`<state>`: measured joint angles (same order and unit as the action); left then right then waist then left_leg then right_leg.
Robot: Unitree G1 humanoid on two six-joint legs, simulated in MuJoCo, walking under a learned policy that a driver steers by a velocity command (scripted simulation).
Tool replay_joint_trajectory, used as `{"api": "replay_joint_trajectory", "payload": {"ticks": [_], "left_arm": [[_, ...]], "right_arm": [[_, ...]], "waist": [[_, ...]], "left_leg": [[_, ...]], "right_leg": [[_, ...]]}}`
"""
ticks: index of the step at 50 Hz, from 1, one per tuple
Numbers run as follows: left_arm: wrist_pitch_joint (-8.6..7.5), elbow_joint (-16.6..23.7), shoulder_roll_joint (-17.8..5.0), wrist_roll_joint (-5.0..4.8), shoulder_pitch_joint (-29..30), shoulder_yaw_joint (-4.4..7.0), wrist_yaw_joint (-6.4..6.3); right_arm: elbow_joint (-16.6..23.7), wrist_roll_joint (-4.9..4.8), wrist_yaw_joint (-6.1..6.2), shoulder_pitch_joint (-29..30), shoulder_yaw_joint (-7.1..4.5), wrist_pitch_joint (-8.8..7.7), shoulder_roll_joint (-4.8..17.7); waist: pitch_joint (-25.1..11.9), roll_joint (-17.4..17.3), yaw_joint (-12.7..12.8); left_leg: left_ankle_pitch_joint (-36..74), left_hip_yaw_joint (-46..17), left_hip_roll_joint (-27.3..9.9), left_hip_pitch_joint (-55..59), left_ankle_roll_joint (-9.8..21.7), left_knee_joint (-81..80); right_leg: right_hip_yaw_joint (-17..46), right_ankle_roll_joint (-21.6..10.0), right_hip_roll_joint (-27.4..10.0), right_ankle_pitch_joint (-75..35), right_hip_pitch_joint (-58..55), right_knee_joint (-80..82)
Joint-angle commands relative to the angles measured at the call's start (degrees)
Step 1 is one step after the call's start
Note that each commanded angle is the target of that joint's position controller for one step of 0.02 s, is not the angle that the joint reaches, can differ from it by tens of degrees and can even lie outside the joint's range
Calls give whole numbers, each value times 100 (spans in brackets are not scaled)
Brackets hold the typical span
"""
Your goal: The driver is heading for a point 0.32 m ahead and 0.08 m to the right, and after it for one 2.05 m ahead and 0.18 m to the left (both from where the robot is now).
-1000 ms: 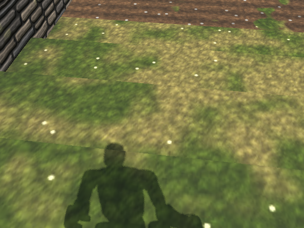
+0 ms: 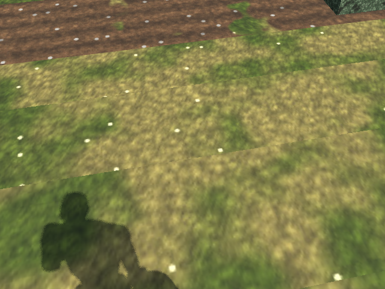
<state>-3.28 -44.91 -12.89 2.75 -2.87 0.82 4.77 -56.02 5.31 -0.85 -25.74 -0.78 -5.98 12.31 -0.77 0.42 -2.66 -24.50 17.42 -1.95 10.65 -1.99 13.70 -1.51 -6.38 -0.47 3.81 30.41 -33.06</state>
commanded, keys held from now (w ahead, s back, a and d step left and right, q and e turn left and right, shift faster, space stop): w+e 0.12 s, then e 0.12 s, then q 0.76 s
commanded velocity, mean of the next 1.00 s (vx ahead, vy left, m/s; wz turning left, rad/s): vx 0.18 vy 0.00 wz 0.05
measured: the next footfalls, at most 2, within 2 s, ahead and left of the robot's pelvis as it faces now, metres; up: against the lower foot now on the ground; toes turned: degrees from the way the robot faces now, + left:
left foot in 0.38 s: +0.32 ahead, +0.09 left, +0.00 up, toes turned -11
right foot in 0.68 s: +0.27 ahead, -0.16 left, +0.00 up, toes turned -4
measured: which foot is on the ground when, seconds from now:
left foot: down 0.00-0.04, up 0.06-0.36, down 0.38-0.70, up 0.72-1.00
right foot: down 0.00-0.36, up 0.38-0.66, down 0.68-1.00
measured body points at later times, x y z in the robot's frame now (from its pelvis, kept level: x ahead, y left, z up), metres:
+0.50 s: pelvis +0.22 -0.01 +0.00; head +0.25 -0.01 +0.45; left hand +0.44 +0.22 -0.09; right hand +0.24 -0.27 -0.12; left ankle +0.28 +0.10 -0.72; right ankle +0.17 -0.13 -0.63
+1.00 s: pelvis +0.25 -0.05 +0.03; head +0.29 -0.06 +0.48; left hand +0.36 +0.26 -0.04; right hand +0.44 -0.28 -0.08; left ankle +0.23 +0.08 -0.66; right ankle +0.23 -0.16 -0.72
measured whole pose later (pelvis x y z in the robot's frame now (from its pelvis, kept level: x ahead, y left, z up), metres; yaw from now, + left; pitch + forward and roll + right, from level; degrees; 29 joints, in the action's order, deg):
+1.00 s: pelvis +0.25 -0.05 +0.03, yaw +7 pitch +3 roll +0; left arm -3.8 -34.4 -17.6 3.2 -12.8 4.3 -2.5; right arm -38.8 3.2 -3.9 -11.9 -1.9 -2.6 17.3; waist -0.1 -1.7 2.6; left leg -20.0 1.9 -2.4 -27.3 -4.9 50.9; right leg -10.0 -1.4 -2.2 11.8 7.8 -16.4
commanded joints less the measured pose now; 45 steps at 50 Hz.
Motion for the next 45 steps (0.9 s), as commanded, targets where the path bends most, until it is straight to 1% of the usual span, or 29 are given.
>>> {"api": "replay_joint_trajectory", "payload": {"ticks": [1, 2, 3, 4, 5, 6, 8, 9, 11, 13, 15, 16, 18, 19, 20, 21, 23, 25, 28, 31, 33, 34, 35, 36, 37, 38, 39, 41, 45], "left_arm": [[-206, 55, -1049, -129, -1123, 445, -236], [-197, -277, -1208, -148, -2525, 524, -370], [-100, -701, -1161, -7, -3657, 465, -403], [-268, -971, -1343, 104, -3770, 618, -402], [-371, -860, -1303, -31, -3052, 650, -397], [-426, -788, -815, -85, -2455, 446, -354], [-452, -514, -373, -123, -1433, 232, -255], [-475, -356, -371, -98, -1141, 212, -220], [-572, -148, -953, -55, -860, 362, -145], [-567, -42, -1333, 49, -1137, 507, -62], [-431, 20, -1177, 160, -1467, 492, -18], [-388, 141, -987, 373, -1150, 410, -1], [-397, 670, -904, 96, 72, 305, -58], [-423, 778, -711, -236, 117, 209, 11], [-452, 537, -72, -108, -1438, 132, 17], [-358, 335, -396, -86, -2042, 230, -194], [-129, 517, -930, 44, -1777, 308, -528], [-16, 613, -774, 230, -1257, 168, -644], [90, 783, -368, 123, -1218, 8, -509], [207, 883, -557, -76, -939, 60, -393], [207, 974, -794, -263, -978, 170, -432], [158, 1089, -975, -320, -923, 242, -486], [56, 1248, -1404, -293, -1017, 387, -574], [-35, 1326, -1774, -147, -1243, 535, -574], [-122, 1224, -1482, 77, -1554, 523, -645], [-185, 1271, -1261, 19, -1184, 460, -652], [-183, 1455, -968, -34, -684, 381, -618], [-147, 1691, -892, -70, -259, 381, -659], [-152, 1500, -1175, -4, -879, 502, -811]], "right_arm": [[200, 146, 10, -168, -240, -33, 1101], [473, 246, -54, -479, -4, -104, 569], [505, 88, -324, 150, -27, -97, 699], [832, -175, -405, 1139, 23, -111, 435], [993, -170, -306, 1713, 15, -161, 572], [1060, -15, -146, 1477, -41, -154, 773], [1161, -19, 60, 1209, 43, -78, 411], [1229, -53, 117, 1124, 42, -8, 427], [1285, -238, 171, 1000, 7, 93, 623], [1269, -291, 79, 1196, 95, 155, 440], [1195, -236, -105, 1223, 132, 192, 327], [838, -89, -217, 248, 82, 107, 392], [276, -111, -261, -1612, -220, -174, 1001], [305, -235, -236, -1750, -263, -249, 1178], [934, -447, -180, -412, -260, -342, 1728], [1210, -234, -226, 363, -233, -330, 1504], [1487, -344, -252, 1487, -230, -310, 1170], [1666, -396, -143, 1908, -83, -223, 716], [1512, -378, -8, 1458, -297, -194, 1261], [1622, -407, -118, 1108, -410, -102, 1444], [1720, -438, -211, 1219, -447, 28, 1484], [1646, -426, -232, 1007, -376, 52, 1245], [1624, -436, -216, 497, -221, 59, 725], [2062, -359, -187, 712, -69, 4, 305], [2044, -247, -120, 1206, -247, 23, 822], [1959, -207, -21, 1111, -263, 74, 855], [1830, -178, 67, 915, -362, 124, 1065], [1883, -57, -7, 935, -296, 158, 922], [1951, -286, -262, 1106, -227, 198, 738]], "waist": [[-411, -399, 739], [-1864, 557, 1015], [-2250, 471, 1515], [-956, 158, 1733], [4, 262, 1575], [-191, 216, 1065], [-84, 199, 248], [-112, 91, 51], [-120, 5, -114], [-23, 157, 95], [-52, 281, 231], [-215, 219, -136], [-364, -264, -1155], [-301, -828, -1249], [-1108, -1614, 84], [-1129, -816, 465], [-970, -646, 665], [-548, -41, 623], [-328, -180, 598], [-428, -669, 261], [-481, -725, 328], [-589, -675, 302], [-1060, -34, 222], [-1155, 1427, 318], [-730, 427, 705], [-509, 19, 357], [-393, 205, 121], [-407, 438, 35], [-401, 456, 355]], "left_leg": [[6830, -32, -1187, -1182, 806, 2271], [4538, -281, -653, -3611, 140, 4098], [-573, -1010, 376, -4686, -24, 5748], [-576, -2041, 276, -6056, 265, 6266], [-312, -2333, -129, -6327, 278, 6322], [-68, -2433, -258, -5661, 368, 5945], [57, -2319, -440, -4258, 360, 5455], [-59, -2228, -390, -3948, 244, 5171], [352, -1842, -266, -3338, -50, 3999], [1485, -1468, 27, -2641, -105, 2973], [2687, -1463, 141, -2360, -116, 2954], [3619, -1625, 102, -1608, -76, 4047], [2764, -1417, 340, -122, -74, 3574], [4481, -1690, 144, -304, 493, 2084], [7845, -4035, -1801, -285, 2329, 1237], [8306, -4730, -2157, -912, 2911, 1222], [5926, -4782, -1979, -1800, 2686, 1168], [4439, -4308, -1436, -3059, 2185, 751], [3849, -3252, -479, -3591, 1731, 621], [3654, -3638, -676, -2828, 1840, 898], [3758, -3956, -823, -2680, 1922, 1146], [3236, -4034, -831, -2897, 1675, 1256], [1684, -3527, -406, -3356, 1050, 1909], [-380, -2265, 606, -4807, 273, 2966], [-1490, -2206, 236, -5206, -8, 4393], [-1209, -2129, 148, -5099, -106, 4992], [-821, -2084, 101, -4821, -224, 5411], [-218, -1855, 226, -4548, -360, 5930], [574, -1787, 2, -4689, -450, 4598]], "right_leg": [[-151, -540, 618, -593, -2294, -266], [1730, -1553, -355, -532, -5497, -409], [3877, -1973, -1303, -582, -6363, 941], [3708, -1474, -1328, 79, -5947, 1334], [3223, -1262, -1224, 269, -4684, 1427], [2934, -1292, -1081, 108, -3779, 1531], [2402, -1375, -962, -1597, -1772, 1803], [2228, -1384, -898, -2030, -1358, 1924], [1655, -1133, -558, -2451, -667, 1973], [1249, -821, -200, -2600, -127, 1890], [1218, -682, -291, -2401, 3, 1544], [1102, -463, -346, -2602, 494, 819], [864, -47, 136, -3345, 1391, -550], [637, 268, 700, -2418, 980, -1826], [690, 777, 874, 2640, 680, -3123], [1015, 936, 579, 3663, 521, -4073], [1038, 1357, 22, 3771, 845, -4891], [1032, 1654, -416, 3276, 233, -4238], [191, 1741, -230, 2786, -905, -2314], [-59, 1448, 187, 1988, -1222, -645], [-21, 952, 337, 733, -1731, 865], [167, 507, 83, -102, -2313, 1240], [702, -553, -931, -2477, -3331, 1068], [2535, -2256, -2435, -3845, -4022, 1432], [2464, -2178, -2760, -3705, -3836, 1676], [1809, -1618, -2327, -3347, -3359, 1696], [1221, -1187, -1899, -3157, -2975, 1740], [567, -931, -1588, -3457, -2635, 1717], [95, -796, -1484, -3162, -3312, 1738]]}}
Velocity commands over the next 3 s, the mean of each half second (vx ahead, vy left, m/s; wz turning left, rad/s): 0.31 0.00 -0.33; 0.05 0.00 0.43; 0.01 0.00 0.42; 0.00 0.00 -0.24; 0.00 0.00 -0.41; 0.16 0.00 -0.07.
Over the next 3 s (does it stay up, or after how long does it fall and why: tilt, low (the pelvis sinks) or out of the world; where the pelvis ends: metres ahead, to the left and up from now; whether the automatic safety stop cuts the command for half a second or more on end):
stays up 0.20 -0.05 0.02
